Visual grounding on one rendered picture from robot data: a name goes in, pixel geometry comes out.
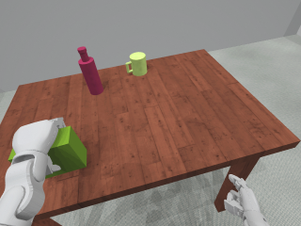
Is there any left robot hand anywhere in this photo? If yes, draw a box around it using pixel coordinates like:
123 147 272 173
12 117 66 175

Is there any table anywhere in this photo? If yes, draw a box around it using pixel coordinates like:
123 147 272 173
0 49 301 226

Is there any robot right forearm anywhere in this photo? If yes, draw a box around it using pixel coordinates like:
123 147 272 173
242 210 270 226

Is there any robot left forearm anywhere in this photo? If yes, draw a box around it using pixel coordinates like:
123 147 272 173
0 150 48 226

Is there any right robot hand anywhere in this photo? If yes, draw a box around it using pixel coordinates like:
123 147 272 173
224 174 261 218

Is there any sponge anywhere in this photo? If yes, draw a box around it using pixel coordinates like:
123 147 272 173
8 126 87 179

